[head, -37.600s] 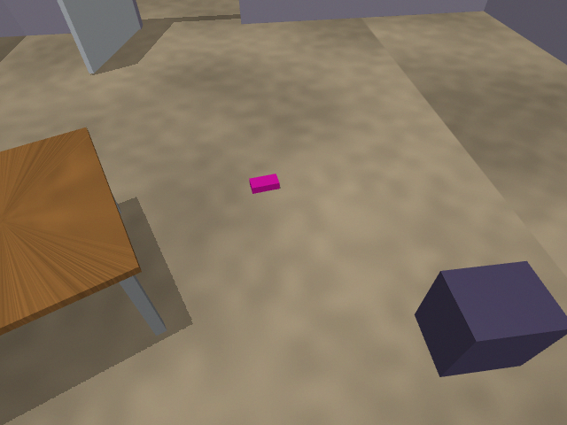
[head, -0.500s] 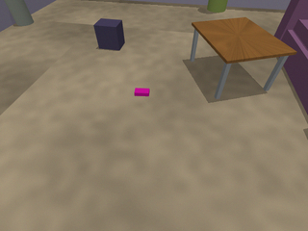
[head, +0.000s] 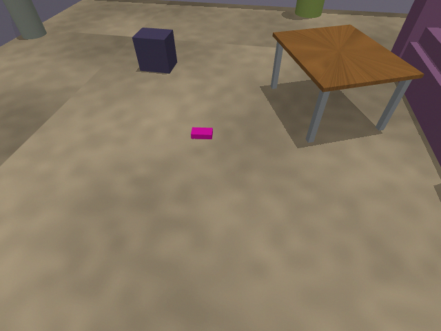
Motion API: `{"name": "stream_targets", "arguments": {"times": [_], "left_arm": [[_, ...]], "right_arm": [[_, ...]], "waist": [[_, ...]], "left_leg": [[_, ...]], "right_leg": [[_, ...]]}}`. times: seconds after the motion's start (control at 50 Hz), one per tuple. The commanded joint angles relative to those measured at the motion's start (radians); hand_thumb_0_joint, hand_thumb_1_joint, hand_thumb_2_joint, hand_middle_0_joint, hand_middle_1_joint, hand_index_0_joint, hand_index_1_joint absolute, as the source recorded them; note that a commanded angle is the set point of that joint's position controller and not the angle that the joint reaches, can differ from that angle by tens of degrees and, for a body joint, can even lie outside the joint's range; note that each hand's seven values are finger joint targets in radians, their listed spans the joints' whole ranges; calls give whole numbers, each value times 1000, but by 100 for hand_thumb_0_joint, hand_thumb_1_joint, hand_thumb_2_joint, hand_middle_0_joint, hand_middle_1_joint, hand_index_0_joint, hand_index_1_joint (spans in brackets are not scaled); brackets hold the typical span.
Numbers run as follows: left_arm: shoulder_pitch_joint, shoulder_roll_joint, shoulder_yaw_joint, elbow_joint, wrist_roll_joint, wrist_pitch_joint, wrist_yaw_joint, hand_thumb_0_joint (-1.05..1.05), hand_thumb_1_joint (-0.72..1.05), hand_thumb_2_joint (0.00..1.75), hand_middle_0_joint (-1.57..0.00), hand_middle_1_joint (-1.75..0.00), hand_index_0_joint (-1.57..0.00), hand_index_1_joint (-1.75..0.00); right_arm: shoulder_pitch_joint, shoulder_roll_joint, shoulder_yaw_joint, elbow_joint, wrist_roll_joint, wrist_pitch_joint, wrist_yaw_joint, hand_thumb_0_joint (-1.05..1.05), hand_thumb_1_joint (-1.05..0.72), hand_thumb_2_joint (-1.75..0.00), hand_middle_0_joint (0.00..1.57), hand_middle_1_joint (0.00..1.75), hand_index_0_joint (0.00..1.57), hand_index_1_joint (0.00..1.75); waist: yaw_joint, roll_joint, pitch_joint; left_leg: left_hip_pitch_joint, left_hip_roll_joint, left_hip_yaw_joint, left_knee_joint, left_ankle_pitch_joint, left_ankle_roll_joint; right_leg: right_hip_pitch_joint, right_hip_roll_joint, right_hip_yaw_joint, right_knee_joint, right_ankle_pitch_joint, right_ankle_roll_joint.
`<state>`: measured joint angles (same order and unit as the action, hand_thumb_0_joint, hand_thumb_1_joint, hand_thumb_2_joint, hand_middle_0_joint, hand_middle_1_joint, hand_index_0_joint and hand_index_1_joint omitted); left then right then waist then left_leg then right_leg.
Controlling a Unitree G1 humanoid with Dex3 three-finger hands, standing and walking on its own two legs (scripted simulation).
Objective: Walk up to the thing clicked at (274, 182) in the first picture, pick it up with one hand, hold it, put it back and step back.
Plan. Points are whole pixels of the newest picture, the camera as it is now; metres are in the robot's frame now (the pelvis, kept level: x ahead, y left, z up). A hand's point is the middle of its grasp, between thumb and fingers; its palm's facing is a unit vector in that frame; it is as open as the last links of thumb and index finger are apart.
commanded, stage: stand
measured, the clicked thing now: (202, 133) +1.50 +0.18 -0.76
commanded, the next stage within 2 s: none
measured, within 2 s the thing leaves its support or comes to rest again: neither
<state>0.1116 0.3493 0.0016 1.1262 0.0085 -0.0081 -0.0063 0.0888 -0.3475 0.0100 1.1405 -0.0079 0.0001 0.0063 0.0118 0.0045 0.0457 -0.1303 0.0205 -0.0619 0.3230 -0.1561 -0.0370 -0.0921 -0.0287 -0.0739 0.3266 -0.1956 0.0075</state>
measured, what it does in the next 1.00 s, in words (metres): stands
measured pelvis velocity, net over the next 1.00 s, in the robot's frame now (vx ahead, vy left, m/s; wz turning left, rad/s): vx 0.00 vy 0.00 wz -0.01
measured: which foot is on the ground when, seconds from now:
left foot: down 0.00-1.00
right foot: down 0.00-1.00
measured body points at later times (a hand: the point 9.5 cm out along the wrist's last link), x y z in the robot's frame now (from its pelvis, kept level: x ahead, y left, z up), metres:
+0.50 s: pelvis +0.00 +0.00 +0.00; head +0.01 +0.00 +0.45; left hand +0.07 +0.30 -0.13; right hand +0.08 -0.30 -0.13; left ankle +0.02 +0.14 -0.75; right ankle -0.01 -0.12 -0.75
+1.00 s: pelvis +0.00 +0.00 +0.00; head +0.01 +0.00 +0.45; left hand +0.07 +0.30 -0.13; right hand +0.07 -0.30 -0.14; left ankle +0.02 +0.14 -0.75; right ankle -0.01 -0.12 -0.75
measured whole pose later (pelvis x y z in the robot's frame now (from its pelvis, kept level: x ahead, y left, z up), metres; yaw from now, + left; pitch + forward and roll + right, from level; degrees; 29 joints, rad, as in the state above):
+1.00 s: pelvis +0.00 +0.00 +0.00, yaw +0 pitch -2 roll +0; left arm 0.13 0.35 0.00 1.12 0.01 0.00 -0.01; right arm 0.12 -0.35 0.01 1.13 -0.01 0.00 0.00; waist 0.01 0.00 0.05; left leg -0.13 0.02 -0.06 0.33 -0.16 -0.04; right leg -0.10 -0.03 -0.07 0.33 -0.20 0.01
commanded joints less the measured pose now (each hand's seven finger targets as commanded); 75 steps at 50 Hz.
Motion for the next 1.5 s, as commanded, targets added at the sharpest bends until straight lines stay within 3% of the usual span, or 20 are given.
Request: {"name": "stream_targets", "arguments": {"times": [0.0,0.44,0.72,1.24,1.48], "left_arm": [[-39,220,45,-55,-2,-17,10,0,90,90,-20,-30,-20,-30],[-29,227,46,-59,-1,-19,10,0,90,90,-20,-30,-20,-30],[-30,229,48,-60,1,-15,9,0,90,90,-20,-30,-20,-30],[-15,224,44,-63,-2,-17,12,0,90,90,-20,-30,-20,-30],[-24,221,45,-64,1,-15,11,0,90,90,-20,-30,-20,-30]], "right_arm": [[-42,-217,-37,-52,0,-25,-17,0,-90,-90,20,30,20,30],[-22,-218,-36,-62,0,-23,-18,0,-90,-90,20,30,20,30],[-11,-215,-36,-67,-2,-24,-17,0,-90,-90,20,30,20,30],[-14,-217,-33,-72,-1,-25,-19,0,-90,-90,20,30,20,30],[-12,-220,-35,-71,-2,-24,-19,0,-90,-90,20,30,20,30]], "waist": [[-2,-1,-58],[-5,-4,-84],[-4,-3,-54],[0,2,-79],[-4,5,-43]], "left_leg": [[0,92,-61,-39,143,37],[12,96,-57,-26,166,43],[-18,93,-64,-40,105,42],[13,101,-56,-23,211,44],[-9,98,-55,-49,140,41]], "right_leg": [[1,-111,92,-64,68,-16],[18,-117,100,-59,119,-22],[4,-113,102,-71,26,-24],[31,-117,98,-45,164,-20],[12,-108,95,-56,76,-20]]}}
